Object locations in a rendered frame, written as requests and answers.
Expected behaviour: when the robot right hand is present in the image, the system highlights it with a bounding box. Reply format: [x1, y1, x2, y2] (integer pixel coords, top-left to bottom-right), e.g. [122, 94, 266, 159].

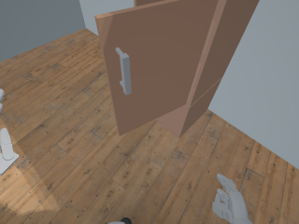
[212, 174, 249, 224]

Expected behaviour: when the handle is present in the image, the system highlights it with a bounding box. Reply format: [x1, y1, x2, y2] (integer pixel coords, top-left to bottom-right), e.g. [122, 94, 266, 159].
[115, 47, 132, 95]

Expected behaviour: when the cupboard door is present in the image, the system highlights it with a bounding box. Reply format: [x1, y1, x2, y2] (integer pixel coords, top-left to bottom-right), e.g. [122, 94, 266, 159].
[94, 0, 219, 136]

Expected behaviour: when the robot left hand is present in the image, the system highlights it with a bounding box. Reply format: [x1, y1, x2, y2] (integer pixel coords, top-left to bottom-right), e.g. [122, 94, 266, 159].
[0, 89, 19, 176]

